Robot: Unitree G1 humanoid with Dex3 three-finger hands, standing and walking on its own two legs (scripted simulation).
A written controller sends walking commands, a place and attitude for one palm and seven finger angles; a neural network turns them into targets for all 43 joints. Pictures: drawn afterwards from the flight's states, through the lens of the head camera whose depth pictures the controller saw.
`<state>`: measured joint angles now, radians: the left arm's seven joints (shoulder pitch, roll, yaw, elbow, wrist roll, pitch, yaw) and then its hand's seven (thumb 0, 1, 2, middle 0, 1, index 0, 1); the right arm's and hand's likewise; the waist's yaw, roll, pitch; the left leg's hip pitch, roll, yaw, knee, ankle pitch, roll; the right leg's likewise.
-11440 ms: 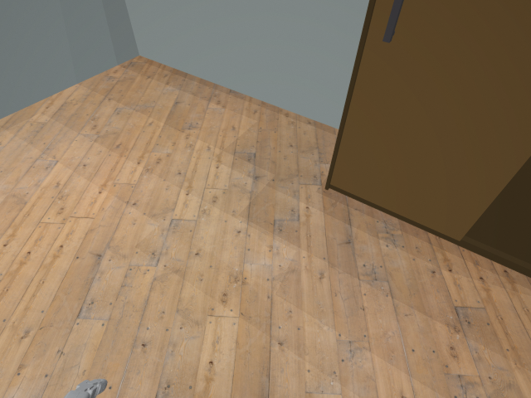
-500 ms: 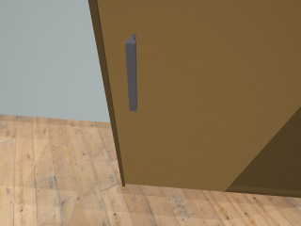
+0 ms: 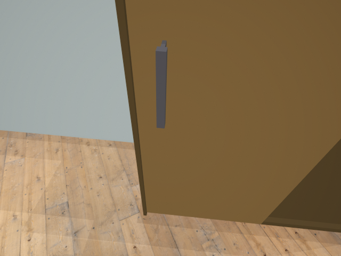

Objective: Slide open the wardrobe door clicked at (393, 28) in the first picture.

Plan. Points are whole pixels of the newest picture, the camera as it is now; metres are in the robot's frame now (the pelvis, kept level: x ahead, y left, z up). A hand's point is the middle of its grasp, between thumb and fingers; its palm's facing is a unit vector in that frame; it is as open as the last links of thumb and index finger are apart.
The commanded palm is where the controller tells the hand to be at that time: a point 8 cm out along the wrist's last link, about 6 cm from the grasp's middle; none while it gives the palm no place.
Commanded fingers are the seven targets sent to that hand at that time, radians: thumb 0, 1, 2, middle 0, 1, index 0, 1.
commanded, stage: look again from close up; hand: left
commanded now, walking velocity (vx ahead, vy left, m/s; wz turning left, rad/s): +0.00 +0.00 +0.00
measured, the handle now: (162, 88) +0.48 +0.05 +0.17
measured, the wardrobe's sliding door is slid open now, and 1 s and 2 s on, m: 0.00 0.00 0.00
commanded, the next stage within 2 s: none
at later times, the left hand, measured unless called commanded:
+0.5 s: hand out of the picture -0.02 +0.17 -0.18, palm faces +0.02 -0.99 -0.16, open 7.4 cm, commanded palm none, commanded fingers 0.00 0.90 0.90 -0.20 -0.30 -0.20 -0.30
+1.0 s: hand out of the picture -0.04 +0.15 -0.17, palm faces +0.03 -0.99 -0.15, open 7.4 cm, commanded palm none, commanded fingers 0.00 0.90 0.90 -0.20 -0.30 -0.20 -0.30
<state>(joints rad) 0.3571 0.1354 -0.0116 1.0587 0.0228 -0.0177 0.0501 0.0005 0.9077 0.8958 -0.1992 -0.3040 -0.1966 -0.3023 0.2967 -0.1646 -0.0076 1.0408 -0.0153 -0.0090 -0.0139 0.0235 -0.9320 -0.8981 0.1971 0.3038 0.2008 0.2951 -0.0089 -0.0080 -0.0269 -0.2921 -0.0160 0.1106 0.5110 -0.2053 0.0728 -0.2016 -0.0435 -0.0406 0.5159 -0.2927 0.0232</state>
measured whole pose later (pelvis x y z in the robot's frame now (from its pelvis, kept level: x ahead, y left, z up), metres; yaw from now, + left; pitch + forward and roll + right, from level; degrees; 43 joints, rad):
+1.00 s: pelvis -0.01 +0.00 +0.01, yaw +0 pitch -1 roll -1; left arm 0.38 0.13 -0.01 1.09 0.02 -0.01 0.04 0.00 0.91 0.90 -0.20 -0.30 -0.20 -0.30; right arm 0.31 -0.13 0.00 1.11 -0.01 0.00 -0.01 0.01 -0.92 -0.90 0.20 0.30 0.20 0.30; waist 0.00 -0.02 0.00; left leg -0.26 -0.02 0.10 0.41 -0.14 0.07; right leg -0.17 -0.04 -0.05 0.42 -0.23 0.03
